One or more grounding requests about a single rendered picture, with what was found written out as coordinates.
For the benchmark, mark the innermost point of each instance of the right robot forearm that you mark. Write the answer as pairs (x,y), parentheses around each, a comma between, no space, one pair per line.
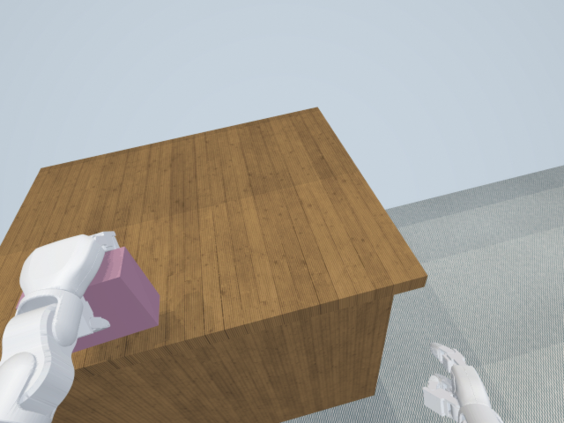
(478,413)

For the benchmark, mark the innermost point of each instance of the right robot hand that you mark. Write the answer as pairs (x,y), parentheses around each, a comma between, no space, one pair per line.
(445,396)

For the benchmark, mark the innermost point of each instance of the left robot forearm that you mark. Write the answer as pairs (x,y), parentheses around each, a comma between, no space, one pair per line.
(36,370)

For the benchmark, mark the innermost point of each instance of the table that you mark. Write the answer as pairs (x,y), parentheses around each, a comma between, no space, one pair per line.
(275,263)

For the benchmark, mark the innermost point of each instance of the left robot hand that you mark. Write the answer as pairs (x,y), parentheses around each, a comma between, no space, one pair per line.
(70,265)

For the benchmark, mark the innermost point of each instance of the sponge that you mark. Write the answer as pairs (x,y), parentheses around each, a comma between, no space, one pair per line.
(122,294)

